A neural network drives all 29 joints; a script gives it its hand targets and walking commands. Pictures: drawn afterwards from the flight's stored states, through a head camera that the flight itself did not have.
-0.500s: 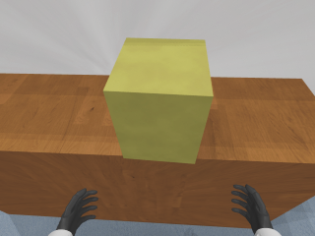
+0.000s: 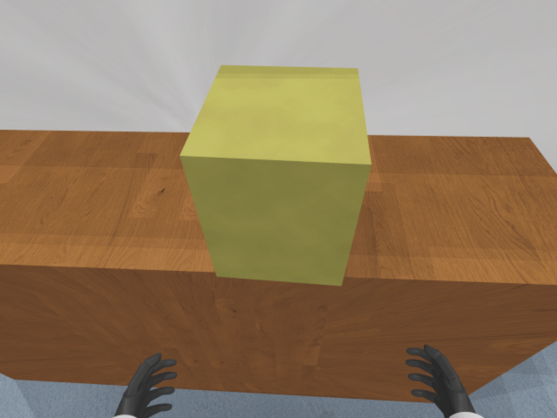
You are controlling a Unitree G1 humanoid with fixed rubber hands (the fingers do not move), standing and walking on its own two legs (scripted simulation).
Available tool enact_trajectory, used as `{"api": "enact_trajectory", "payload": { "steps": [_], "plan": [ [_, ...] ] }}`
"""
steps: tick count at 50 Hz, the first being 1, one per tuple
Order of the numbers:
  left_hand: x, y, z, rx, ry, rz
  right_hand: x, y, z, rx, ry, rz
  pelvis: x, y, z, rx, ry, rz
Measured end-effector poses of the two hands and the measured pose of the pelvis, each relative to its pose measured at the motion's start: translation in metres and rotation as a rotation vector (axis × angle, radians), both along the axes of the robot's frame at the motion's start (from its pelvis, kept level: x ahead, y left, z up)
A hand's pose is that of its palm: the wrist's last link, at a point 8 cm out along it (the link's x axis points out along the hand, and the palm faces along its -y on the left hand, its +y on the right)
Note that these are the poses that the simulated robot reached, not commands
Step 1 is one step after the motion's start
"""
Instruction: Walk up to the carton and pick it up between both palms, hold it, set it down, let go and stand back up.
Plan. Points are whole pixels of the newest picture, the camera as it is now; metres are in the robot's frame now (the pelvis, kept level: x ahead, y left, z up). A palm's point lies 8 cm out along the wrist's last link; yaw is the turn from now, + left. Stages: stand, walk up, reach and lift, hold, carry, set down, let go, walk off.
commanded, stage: set down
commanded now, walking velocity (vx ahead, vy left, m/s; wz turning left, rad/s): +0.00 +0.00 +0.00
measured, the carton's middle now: (283, 178) +0.43 +0.02 +0.12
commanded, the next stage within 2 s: let go in 0.46 s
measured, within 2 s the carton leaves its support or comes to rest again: neither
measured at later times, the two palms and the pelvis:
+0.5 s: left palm (141, 414) +0.16 +0.23 -0.08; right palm out of the picture +0.15 -0.22 -0.09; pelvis +0.01 +0.00 +0.00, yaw +0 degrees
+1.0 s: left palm (135, 410) +0.16 +0.25 -0.09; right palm out of the picture +0.15 -0.23 -0.10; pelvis +0.02 +0.00 +0.00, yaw +1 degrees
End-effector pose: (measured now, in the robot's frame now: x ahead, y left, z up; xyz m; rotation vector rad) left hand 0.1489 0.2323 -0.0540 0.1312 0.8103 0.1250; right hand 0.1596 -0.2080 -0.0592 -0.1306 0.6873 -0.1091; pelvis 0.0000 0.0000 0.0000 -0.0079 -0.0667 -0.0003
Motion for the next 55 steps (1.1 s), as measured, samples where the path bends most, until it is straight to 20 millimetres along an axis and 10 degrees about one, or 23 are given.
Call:
{"api": "enact_trajectory", "payload": {
  "steps": [46,55],
  "plan": [
    [0.020,-0.001,-0.031,0.028,0.049,-0.030,0.001,-0.015,-0.032,-0.039,0.076,0.036,0.018,0.004,0.000,0.000,0.003,-0.006],
    [-0.015,0.046,-0.050,0.130,0.142,0.009,-0.025,-0.051,-0.050,-0.146,0.330,0.036,0.022,0.005,-0.006,0.003,0.043,0.033]
  ]
}}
